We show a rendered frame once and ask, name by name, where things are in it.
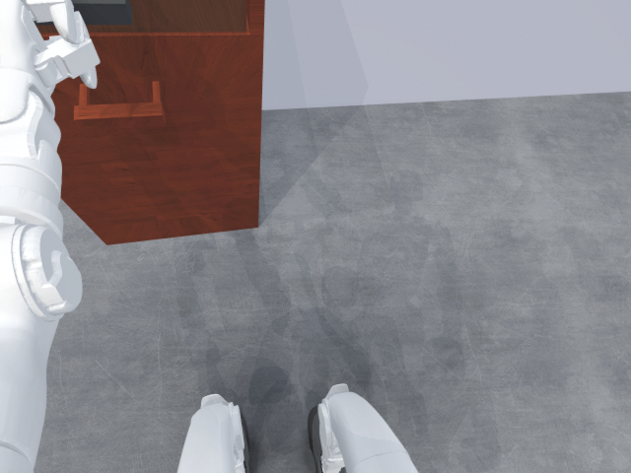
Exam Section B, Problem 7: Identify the right robot thigh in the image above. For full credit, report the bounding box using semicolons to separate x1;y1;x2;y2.
317;392;418;473

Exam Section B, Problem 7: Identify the left robot forearm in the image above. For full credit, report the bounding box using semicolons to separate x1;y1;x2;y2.
0;68;63;240

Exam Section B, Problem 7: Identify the handle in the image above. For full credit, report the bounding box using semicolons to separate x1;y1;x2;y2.
74;101;166;131
21;0;132;25

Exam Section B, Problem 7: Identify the robot right foot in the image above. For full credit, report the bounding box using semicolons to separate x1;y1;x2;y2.
308;405;341;473

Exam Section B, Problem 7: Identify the cabinet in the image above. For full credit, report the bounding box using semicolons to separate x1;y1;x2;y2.
41;0;265;245

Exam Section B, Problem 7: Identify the left robot hand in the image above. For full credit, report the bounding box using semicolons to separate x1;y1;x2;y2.
0;0;101;96

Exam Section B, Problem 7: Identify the robot left upper arm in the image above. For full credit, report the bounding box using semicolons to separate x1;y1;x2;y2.
0;224;83;473

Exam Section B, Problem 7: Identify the drawer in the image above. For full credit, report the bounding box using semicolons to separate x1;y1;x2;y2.
36;0;246;34

